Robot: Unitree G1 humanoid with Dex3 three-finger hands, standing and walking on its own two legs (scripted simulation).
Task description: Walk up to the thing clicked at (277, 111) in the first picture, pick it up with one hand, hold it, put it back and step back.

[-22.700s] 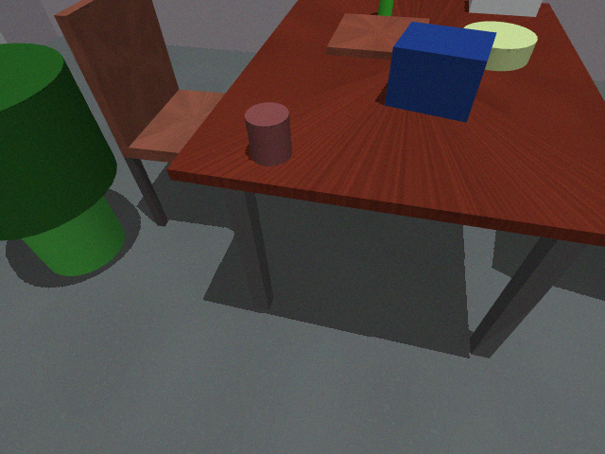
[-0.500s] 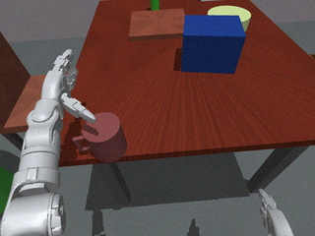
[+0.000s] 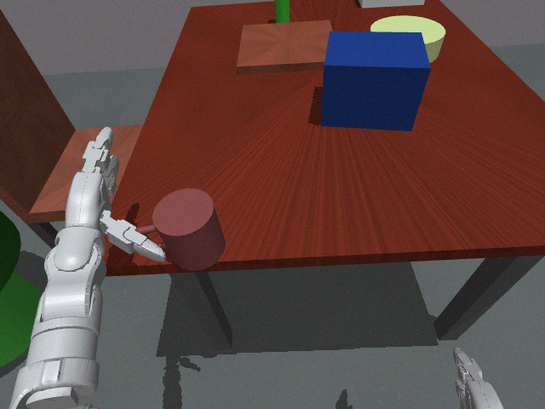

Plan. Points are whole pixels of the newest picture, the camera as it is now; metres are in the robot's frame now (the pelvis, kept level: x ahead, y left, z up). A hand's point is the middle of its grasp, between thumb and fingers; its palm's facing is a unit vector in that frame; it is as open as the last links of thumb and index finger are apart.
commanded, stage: sink last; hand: left
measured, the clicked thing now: (181, 232) +0.39 +0.17 +0.04
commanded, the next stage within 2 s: home in 0.70 s
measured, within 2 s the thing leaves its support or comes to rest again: neither
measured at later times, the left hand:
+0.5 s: hand (10, 349) +0.18 +0.26 +0.17, palm faces +0.40 -0.79 -0.47, open 17.6 cm
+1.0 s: hand (45, 332) +0.19 +0.24 +0.16, palm faces +0.35 -0.85 -0.39, open 17.4 cm
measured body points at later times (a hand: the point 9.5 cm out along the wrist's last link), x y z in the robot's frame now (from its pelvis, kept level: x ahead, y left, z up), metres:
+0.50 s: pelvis +0.01 +0.00 +0.00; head +0.01 -0.02 +0.45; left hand +0.15 +0.30 +0.19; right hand +0.18 -0.26 -0.06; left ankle +0.00 +0.13 -0.72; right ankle +0.00 -0.13 -0.72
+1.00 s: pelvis +0.00 +0.00 +0.01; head +0.00 -0.02 +0.46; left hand +0.17 +0.29 +0.18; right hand +0.17 -0.25 -0.06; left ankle +0.00 +0.13 -0.72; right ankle +0.00 -0.13 -0.72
